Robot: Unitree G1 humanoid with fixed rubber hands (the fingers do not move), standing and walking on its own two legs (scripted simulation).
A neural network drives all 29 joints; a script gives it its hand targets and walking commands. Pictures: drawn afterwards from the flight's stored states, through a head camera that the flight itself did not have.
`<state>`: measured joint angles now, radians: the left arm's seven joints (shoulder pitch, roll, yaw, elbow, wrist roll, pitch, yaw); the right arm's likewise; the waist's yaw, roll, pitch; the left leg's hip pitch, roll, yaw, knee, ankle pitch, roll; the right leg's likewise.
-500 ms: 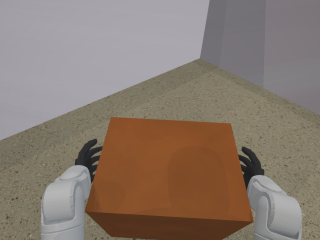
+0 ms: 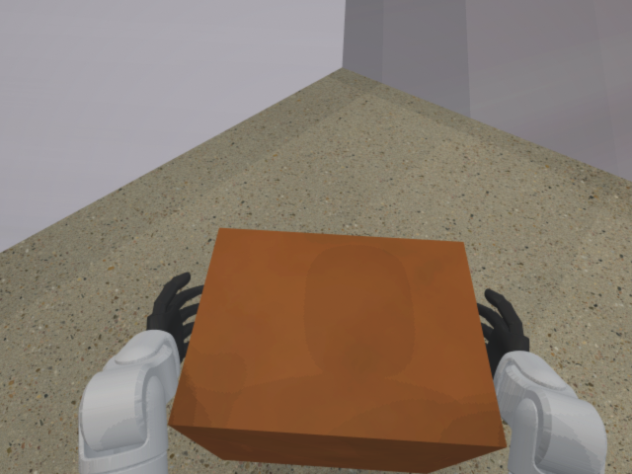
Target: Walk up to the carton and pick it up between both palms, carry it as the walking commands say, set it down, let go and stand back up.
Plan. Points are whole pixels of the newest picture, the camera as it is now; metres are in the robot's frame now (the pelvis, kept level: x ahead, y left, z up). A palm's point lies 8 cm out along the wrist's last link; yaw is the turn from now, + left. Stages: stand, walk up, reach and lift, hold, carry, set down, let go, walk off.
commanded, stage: carry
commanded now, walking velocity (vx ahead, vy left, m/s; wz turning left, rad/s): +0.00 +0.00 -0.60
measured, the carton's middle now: (331, 361) +0.27 -0.01 +0.00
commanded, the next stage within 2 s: none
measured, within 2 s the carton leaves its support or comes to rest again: neither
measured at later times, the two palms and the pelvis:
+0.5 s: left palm (284, 313) +0.29 +0.05 +0.08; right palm out of the picture +0.15 -0.30 +0.07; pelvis -0.02 -0.03 -0.01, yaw -20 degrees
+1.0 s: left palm (328, 321) +0.28 +0.00 +0.08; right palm out of the picture +0.06 -0.30 +0.09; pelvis -0.03 -0.02 +0.01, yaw -37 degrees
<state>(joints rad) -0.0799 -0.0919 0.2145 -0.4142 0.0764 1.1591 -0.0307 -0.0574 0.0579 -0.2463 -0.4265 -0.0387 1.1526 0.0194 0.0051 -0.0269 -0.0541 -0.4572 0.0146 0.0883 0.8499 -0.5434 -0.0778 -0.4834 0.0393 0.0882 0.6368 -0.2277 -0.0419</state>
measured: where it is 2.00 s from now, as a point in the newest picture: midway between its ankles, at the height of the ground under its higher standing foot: outside the picture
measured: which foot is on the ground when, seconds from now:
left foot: up 0.00-0.10, down 0.12-0.46, up 0.48-0.86, down 0.88-1.00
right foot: down 0.00-0.12, up 0.14-0.44, down 0.46-0.88, up 0.90-1.00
